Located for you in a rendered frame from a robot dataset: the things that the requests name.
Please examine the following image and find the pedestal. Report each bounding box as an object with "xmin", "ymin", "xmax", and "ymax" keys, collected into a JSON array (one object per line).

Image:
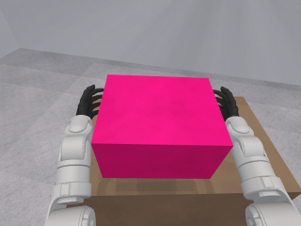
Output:
[{"xmin": 50, "ymin": 96, "xmax": 301, "ymax": 226}]

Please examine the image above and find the robot right forearm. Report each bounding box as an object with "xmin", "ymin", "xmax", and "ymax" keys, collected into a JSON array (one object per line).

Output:
[{"xmin": 225, "ymin": 116, "xmax": 301, "ymax": 217}]

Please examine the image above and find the robot left forearm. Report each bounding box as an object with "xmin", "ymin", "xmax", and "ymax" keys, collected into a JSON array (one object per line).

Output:
[{"xmin": 43, "ymin": 115, "xmax": 93, "ymax": 226}]

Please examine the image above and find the robot left hand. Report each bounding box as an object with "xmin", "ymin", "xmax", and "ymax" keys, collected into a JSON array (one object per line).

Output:
[{"xmin": 75, "ymin": 85, "xmax": 104, "ymax": 119}]

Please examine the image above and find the left robot upper arm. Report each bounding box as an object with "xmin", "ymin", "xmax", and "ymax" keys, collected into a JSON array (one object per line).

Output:
[{"xmin": 45, "ymin": 205, "xmax": 96, "ymax": 226}]

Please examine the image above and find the robot right hand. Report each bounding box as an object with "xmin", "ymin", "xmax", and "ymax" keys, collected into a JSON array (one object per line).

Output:
[{"xmin": 213, "ymin": 87, "xmax": 240, "ymax": 121}]

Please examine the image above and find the carton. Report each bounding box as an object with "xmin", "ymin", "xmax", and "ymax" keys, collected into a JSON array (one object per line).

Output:
[{"xmin": 90, "ymin": 74, "xmax": 233, "ymax": 179}]

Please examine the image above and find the right robot upper arm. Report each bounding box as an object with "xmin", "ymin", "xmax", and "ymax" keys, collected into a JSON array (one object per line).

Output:
[{"xmin": 246, "ymin": 202, "xmax": 301, "ymax": 226}]

